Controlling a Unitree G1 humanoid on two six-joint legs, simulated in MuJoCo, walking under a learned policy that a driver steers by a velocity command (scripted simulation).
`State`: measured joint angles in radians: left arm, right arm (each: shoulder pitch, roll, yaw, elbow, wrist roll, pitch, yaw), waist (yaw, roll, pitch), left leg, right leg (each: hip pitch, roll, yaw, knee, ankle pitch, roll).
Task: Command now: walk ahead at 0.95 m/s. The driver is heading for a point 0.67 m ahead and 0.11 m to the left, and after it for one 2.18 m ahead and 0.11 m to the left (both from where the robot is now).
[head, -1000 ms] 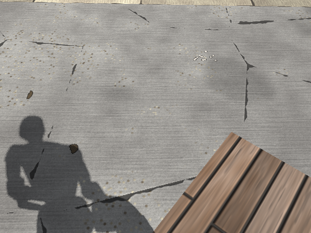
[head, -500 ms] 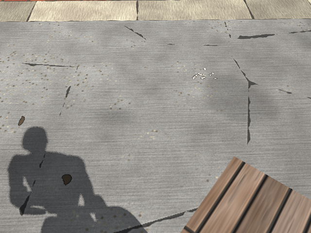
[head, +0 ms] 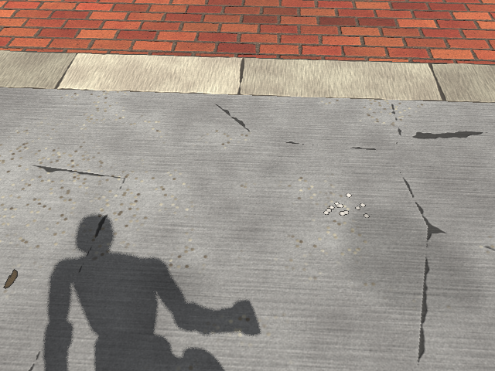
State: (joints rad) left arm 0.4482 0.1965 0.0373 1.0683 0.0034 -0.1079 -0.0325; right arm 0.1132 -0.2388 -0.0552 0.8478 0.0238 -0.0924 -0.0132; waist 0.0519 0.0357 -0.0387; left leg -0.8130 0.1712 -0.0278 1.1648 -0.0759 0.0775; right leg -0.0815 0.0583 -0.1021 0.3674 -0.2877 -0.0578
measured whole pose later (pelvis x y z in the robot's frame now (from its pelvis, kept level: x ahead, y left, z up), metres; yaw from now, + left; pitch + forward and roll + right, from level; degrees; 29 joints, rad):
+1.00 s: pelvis +0.93 -0.03 +0.00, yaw +0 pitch -1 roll -2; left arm 0.44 0.25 0.05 0.96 0.00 -0.12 -0.05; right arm 0.15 -0.27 -0.03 0.80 0.03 -0.10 0.01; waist 0.06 0.04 0.01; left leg -0.64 0.13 -0.07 1.18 -0.24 0.09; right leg -0.17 0.10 -0.06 0.38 -0.21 -0.09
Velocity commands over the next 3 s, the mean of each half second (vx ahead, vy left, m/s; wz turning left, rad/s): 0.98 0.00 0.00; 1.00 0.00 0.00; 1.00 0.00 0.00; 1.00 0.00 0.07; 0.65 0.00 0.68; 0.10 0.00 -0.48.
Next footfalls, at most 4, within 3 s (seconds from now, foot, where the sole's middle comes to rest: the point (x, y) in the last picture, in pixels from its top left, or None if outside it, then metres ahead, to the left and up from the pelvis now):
0.26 left None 0.48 0.13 -0.78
0.78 right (305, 253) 0.97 -0.10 -0.78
1.30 left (251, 153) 1.46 0.10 -0.78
1.78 right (303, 87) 1.94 -0.13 -0.78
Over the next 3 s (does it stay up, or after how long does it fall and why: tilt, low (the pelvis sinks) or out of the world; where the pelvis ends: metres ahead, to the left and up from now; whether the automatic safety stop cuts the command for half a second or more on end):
stays up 2.47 -0.01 -0.01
